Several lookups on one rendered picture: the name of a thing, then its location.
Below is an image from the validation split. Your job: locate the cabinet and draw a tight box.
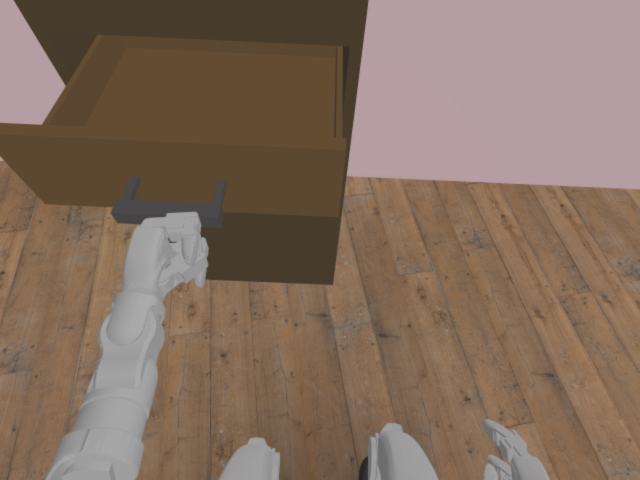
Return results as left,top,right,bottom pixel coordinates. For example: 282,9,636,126
14,0,369,285

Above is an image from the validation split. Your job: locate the drawer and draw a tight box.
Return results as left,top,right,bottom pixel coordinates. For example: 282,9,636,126
0,35,346,217

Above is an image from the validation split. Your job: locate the left robot forearm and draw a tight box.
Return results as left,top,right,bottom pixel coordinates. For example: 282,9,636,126
44,291,166,480

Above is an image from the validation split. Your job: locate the left robot thigh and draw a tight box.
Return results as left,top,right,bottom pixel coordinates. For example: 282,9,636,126
218,444,280,480

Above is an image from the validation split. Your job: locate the robot right hand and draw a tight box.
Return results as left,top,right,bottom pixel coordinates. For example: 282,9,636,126
483,419,550,480

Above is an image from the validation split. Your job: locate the robot left hand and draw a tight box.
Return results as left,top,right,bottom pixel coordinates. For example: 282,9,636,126
122,212,209,303

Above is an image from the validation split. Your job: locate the handle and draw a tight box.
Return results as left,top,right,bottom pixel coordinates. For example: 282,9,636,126
111,176,227,228

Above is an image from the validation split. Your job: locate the right robot shin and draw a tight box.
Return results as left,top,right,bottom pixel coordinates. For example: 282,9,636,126
379,423,403,434

